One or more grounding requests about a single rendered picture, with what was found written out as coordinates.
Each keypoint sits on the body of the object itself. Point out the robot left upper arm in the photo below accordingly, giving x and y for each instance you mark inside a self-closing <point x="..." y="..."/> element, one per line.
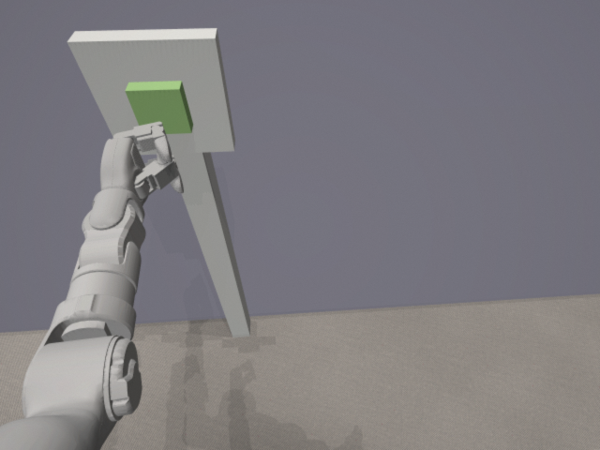
<point x="76" y="392"/>

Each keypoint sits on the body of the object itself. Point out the left robot hand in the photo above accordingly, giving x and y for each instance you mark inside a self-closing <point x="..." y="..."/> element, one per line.
<point x="122" y="165"/>

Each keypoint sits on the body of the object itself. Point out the button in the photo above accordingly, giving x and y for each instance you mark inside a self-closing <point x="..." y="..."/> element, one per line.
<point x="164" y="102"/>

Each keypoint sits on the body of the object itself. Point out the robot left forearm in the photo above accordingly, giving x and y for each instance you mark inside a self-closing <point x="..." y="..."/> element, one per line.
<point x="101" y="293"/>

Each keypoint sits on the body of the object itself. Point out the panel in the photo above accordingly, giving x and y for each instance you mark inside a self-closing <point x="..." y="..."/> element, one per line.
<point x="109" y="60"/>

